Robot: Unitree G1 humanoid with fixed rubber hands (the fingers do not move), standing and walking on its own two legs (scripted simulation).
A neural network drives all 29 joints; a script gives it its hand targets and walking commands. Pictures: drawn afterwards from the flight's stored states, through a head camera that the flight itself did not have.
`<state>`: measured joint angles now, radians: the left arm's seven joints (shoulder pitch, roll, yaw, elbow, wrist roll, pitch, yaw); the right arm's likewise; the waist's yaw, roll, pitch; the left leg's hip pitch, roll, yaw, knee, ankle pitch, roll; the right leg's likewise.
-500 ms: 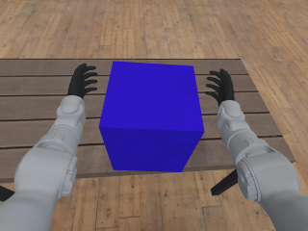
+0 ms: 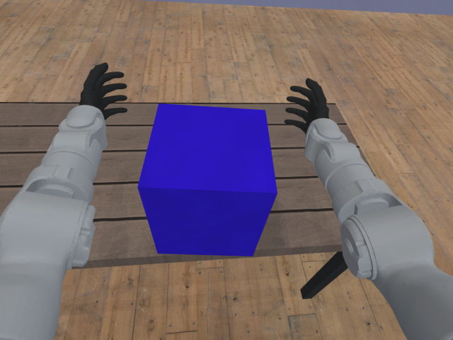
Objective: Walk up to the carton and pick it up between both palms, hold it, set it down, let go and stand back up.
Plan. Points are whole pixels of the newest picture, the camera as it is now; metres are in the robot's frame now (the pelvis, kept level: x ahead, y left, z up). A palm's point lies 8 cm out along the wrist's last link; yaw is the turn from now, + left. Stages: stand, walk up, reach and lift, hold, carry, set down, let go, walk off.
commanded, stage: set down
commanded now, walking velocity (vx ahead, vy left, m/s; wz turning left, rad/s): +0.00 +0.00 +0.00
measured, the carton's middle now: (209, 185) +0.42 +0.03 +0.01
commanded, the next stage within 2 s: none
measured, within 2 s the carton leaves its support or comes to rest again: neither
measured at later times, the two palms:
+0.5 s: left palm (95, 159) +0.41 +0.22 +0.10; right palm (314, 173) +0.39 -0.16 +0.09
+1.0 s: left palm (88, 210) +0.34 +0.23 +0.06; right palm (317, 219) +0.31 -0.16 +0.05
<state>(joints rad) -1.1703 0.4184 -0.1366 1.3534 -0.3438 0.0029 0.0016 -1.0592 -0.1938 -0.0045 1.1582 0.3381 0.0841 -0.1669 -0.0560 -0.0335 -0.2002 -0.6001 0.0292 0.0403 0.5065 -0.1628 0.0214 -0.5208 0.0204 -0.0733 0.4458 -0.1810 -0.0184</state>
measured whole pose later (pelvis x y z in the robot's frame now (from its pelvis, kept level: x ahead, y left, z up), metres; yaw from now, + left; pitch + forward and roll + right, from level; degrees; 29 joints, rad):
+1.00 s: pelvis +0.01 +0.01 +0.01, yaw -1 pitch -3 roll -1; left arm -0.32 0.26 0.08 0.56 -0.15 0.06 -0.05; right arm -0.22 -0.06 -0.01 0.52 0.20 -0.02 -0.21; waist 0.02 -0.03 0.03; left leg -0.19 0.02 0.06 0.44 -0.20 0.03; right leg -0.12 0.02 -0.03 0.37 -0.20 -0.01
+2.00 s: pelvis +0.04 -0.01 +0.01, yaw -1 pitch -5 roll +0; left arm 0.13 0.28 -0.02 0.56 -0.16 -0.19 -0.06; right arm 0.14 -0.09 0.03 0.65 0.11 -0.32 -0.09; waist 0.04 -0.02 0.05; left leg -0.10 0.01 0.06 0.43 -0.25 0.01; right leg -0.05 0.02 -0.01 0.40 -0.27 -0.02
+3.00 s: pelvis +0.03 -0.02 +0.01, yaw -2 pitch -4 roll +0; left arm 0.18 0.20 0.01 0.54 0.01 0.11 0.01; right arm 0.15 -0.18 -0.03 0.76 -0.01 -0.20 0.02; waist 0.00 -0.02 0.06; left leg -0.10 0.02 0.05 0.38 -0.21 -0.01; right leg -0.06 0.03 -0.02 0.37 -0.24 -0.04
